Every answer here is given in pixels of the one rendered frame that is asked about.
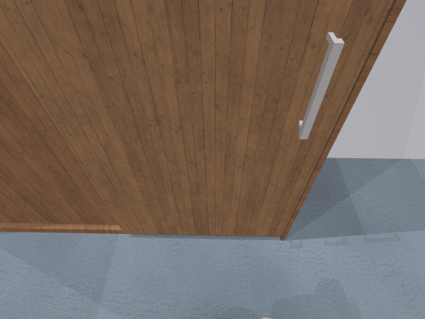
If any handle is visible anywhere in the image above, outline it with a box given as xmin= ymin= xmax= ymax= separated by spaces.
xmin=298 ymin=33 xmax=345 ymax=140

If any wardrobe door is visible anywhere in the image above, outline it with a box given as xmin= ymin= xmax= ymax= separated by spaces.
xmin=0 ymin=40 xmax=117 ymax=225
xmin=0 ymin=0 xmax=394 ymax=237

